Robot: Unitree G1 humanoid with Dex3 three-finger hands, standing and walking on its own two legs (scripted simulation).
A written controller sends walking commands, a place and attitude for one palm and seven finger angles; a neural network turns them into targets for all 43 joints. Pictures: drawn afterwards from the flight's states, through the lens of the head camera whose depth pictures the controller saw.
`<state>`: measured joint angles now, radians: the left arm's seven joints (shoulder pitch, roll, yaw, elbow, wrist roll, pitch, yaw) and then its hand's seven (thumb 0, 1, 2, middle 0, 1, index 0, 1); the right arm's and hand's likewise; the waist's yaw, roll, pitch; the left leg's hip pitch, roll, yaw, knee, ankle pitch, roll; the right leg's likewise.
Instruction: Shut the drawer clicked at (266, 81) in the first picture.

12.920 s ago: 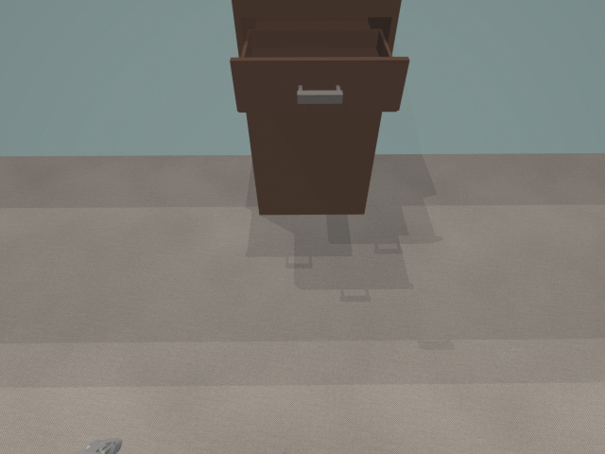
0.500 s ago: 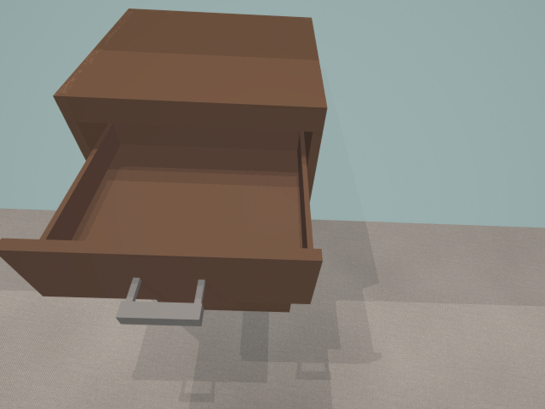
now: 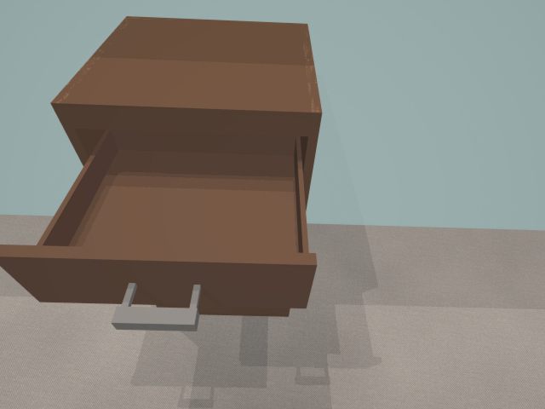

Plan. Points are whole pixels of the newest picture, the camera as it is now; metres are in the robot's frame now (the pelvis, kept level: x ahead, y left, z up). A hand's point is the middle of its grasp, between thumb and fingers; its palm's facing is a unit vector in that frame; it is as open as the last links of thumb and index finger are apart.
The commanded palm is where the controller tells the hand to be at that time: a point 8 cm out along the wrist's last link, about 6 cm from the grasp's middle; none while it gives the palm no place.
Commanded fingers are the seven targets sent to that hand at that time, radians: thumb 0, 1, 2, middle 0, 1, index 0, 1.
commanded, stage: look again from close up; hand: left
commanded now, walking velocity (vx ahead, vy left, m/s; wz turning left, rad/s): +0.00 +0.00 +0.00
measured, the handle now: (160, 304) +0.26 +0.19 +0.01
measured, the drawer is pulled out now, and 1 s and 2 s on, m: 0.29 0.29 0.29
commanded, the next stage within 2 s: raise the hand and make a fist in 0.42 s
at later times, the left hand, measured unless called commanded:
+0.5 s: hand out of the picture -0.01 +0.15 -0.18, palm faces +0.01 -0.98 -0.18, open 7.4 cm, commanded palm none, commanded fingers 0.00 0.90 0.90 -0.20 -0.30 -0.20 -0.30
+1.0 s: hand out of the picture +0.10 +0.14 -0.02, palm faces +0.14 -0.99 -0.05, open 5.7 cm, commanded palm +0.08 +0.20 -0.01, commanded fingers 0.00 0.90 0.90 -0.70 -0.84 -0.70 -0.84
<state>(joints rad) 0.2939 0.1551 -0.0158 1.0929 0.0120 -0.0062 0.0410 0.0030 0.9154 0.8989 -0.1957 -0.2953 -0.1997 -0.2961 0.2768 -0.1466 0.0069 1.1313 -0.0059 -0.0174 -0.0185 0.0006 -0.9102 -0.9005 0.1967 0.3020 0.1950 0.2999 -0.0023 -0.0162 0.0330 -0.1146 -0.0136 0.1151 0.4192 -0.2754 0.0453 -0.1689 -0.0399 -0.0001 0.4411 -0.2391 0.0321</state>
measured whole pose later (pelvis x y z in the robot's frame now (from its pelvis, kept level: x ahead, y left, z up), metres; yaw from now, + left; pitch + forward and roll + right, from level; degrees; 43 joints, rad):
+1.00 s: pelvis -0.04 -0.05 -0.08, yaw +5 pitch +10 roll -1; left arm 0.61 0.18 0.09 -0.10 -0.22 -0.55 -0.24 0.01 0.90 0.90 -0.51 -0.63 -0.49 -0.63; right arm 0.11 -0.27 -0.05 0.48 0.02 -0.27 0.00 0.01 -0.91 -0.90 0.19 0.30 0.19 0.30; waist 0.05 -0.01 -0.12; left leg -0.76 0.04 -0.02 1.10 -0.51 -0.02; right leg -0.75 -0.03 -0.13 1.07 -0.49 -0.05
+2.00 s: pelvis -0.01 -0.02 -0.04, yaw +5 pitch +3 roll -2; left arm 0.80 0.23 0.09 -0.60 -0.24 -0.15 -0.22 0.01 0.90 0.90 -1.38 -1.58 -1.39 -1.58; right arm 0.23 -0.20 0.07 0.50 0.07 -0.32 -0.02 0.01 -0.90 -0.90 0.20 0.30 0.20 0.30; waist 0.06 0.05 -0.12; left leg -0.44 0.02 0.00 0.85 -0.46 0.01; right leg -0.42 -0.02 -0.10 0.79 -0.41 0.00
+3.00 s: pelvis -0.01 -0.03 -0.04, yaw +5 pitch +4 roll -1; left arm 0.64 0.19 0.10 -0.34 -0.24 -0.23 -0.24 0.01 0.90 0.90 -1.40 -1.60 -1.40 -1.60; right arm 0.24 -0.24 0.02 0.58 0.05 -0.37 -0.04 0.01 -0.90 -0.90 0.20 0.30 0.20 0.30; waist 0.02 0.04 -0.08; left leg -0.47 0.03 0.00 0.83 -0.43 0.00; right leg -0.46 -0.02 -0.11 0.79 -0.41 -0.02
